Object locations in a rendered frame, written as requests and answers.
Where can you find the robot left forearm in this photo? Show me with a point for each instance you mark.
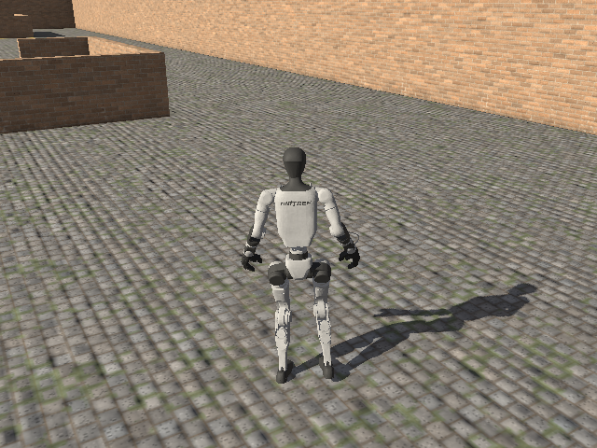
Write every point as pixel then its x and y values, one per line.
pixel 251 244

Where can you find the left robot hand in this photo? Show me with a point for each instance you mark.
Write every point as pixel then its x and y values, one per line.
pixel 245 260

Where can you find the robot right shin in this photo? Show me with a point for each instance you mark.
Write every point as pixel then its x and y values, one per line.
pixel 324 334

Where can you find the robot left upper arm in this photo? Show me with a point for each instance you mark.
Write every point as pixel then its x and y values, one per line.
pixel 266 198

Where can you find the robot right forearm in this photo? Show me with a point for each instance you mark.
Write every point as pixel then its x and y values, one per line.
pixel 346 241

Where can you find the left robot thigh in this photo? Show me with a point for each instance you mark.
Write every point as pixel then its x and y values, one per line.
pixel 280 289

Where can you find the right robot hand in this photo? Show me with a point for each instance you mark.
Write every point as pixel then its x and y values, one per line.
pixel 355 256

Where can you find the robot right upper arm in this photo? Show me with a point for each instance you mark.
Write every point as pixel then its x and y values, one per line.
pixel 325 196

